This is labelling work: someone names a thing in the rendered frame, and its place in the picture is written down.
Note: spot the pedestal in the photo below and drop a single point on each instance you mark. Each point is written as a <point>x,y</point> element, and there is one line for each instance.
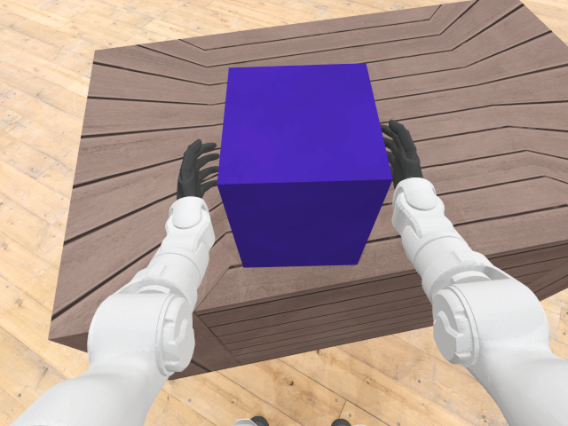
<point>482,88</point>

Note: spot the left robot forearm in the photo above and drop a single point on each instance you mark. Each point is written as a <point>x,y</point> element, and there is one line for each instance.
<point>182,259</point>

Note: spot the right robot hand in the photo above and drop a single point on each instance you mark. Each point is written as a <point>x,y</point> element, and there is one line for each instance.
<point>404,160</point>

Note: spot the carton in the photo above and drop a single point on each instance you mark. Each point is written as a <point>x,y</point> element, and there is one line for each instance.
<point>303,169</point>

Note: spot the right robot upper arm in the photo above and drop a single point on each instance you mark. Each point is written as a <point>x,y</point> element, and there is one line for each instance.
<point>497,330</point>

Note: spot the left robot upper arm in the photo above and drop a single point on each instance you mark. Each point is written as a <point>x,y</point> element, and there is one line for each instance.
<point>137,341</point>

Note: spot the left robot hand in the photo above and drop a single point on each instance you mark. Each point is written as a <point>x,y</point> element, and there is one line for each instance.
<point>189,178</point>

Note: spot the right robot forearm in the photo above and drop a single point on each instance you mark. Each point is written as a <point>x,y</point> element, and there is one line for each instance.
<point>438,253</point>

